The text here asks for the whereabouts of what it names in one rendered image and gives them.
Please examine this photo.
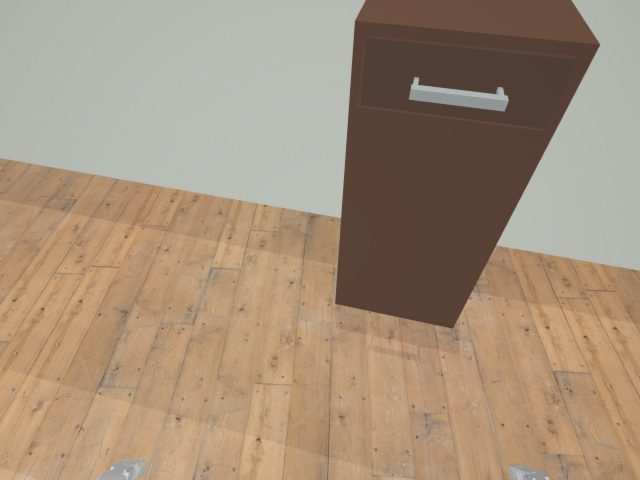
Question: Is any drawer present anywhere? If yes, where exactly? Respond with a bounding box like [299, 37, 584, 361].
[360, 35, 577, 129]

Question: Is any handle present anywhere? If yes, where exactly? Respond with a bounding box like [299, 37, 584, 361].
[409, 77, 509, 112]

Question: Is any left robot hand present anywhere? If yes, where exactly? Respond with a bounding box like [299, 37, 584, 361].
[97, 460, 148, 480]

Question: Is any cabinet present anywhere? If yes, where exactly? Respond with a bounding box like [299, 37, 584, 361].
[335, 0, 600, 329]

